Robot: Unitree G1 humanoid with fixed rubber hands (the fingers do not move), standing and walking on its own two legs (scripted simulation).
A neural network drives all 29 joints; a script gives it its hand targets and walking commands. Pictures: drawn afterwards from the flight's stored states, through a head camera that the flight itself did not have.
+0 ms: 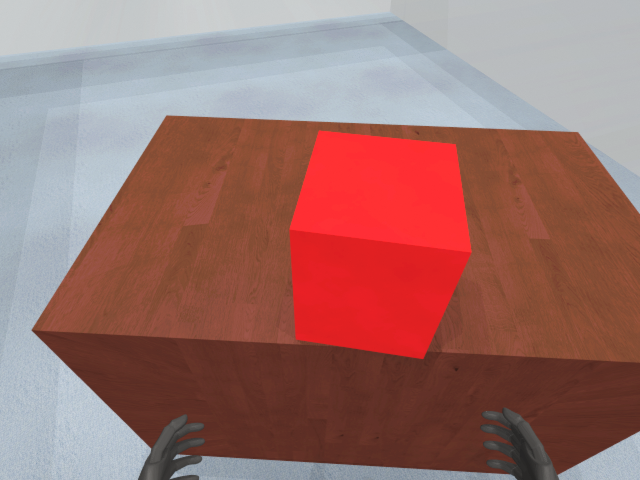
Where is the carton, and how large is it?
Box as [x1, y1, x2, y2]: [289, 131, 471, 358]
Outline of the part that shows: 319,131 289,229 296,339 422,358 471,252 455,144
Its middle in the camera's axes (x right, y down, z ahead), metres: +0.08 +0.02 +0.59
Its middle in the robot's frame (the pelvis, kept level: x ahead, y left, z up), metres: +0.44 -0.02 +0.03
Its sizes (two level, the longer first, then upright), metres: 0.210 0.200 0.250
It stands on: a pedestal, 0.69 m high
